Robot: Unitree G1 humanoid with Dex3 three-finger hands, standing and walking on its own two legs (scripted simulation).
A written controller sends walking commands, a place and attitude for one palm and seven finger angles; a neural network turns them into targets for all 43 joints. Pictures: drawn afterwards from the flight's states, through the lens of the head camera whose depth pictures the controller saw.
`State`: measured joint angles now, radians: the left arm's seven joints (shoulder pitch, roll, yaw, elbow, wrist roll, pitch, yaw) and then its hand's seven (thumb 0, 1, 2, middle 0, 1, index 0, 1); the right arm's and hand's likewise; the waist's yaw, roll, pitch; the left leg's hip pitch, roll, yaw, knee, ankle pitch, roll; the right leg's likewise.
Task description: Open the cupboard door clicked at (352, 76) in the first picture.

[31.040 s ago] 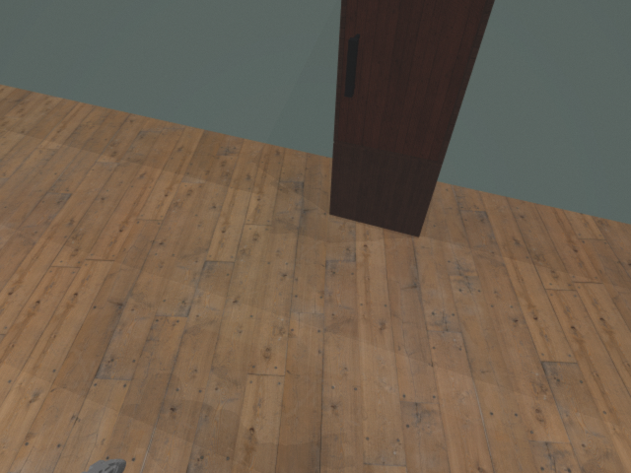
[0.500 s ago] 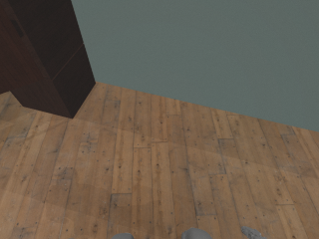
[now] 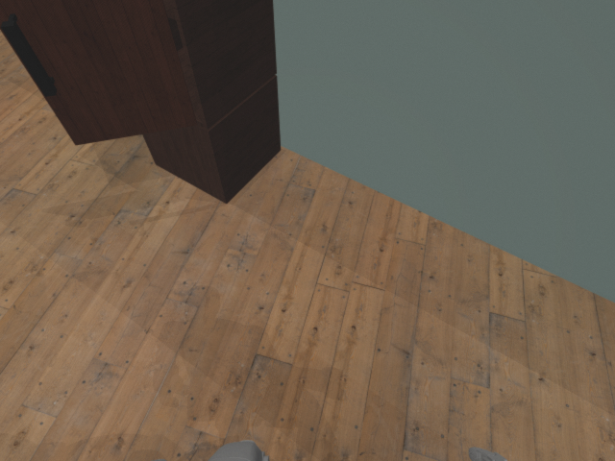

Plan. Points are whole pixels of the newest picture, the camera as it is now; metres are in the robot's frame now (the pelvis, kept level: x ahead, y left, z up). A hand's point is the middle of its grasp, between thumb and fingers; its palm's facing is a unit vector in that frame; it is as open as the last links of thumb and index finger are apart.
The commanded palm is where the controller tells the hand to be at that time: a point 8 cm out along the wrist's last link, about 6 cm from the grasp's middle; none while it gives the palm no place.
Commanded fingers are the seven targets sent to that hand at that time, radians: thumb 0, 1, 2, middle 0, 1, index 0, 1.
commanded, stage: turn to face it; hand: left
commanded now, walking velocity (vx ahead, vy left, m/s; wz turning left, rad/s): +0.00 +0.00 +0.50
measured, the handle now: (32, 56) +0.93 +0.72 -0.04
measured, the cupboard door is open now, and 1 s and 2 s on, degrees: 49 49 49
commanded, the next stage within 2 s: take the last steps up to it in 0.50 s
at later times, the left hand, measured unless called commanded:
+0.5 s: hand out of the picture +0.05 +0.18 -0.15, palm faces +0.21 -0.94 -0.28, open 7.3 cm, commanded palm none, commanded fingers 0.00 0.90 0.90 -0.20 -0.30 -0.20 -0.30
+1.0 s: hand out of the picture +0.00 +0.22 -0.17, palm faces +0.38 -0.91 -0.19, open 7.3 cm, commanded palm none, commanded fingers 0.00 0.90 0.90 -0.20 -0.30 -0.20 -0.30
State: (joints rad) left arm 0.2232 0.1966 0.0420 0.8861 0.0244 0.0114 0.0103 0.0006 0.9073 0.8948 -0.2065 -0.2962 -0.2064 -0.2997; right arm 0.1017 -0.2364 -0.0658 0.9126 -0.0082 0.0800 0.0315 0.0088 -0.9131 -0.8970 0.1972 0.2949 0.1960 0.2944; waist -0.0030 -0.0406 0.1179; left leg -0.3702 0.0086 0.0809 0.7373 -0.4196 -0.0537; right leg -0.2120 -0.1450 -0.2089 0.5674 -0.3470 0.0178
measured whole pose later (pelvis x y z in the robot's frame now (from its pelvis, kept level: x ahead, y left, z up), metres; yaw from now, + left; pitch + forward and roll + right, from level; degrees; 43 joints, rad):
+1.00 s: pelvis +0.03 +0.02 +0.01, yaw +20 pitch +1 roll -1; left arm 0.22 0.24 0.07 1.03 0.02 0.02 -0.02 0.01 0.92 0.90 -0.20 -0.30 -0.20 -0.30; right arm 0.29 -0.16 -0.01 1.01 -0.02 -0.03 -0.01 0.00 -0.91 -0.90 0.20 0.30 0.20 0.29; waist 0.01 -0.03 0.05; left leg -0.12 -0.05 0.05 0.37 -0.26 0.08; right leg -0.54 -0.10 -0.06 1.08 -0.32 0.02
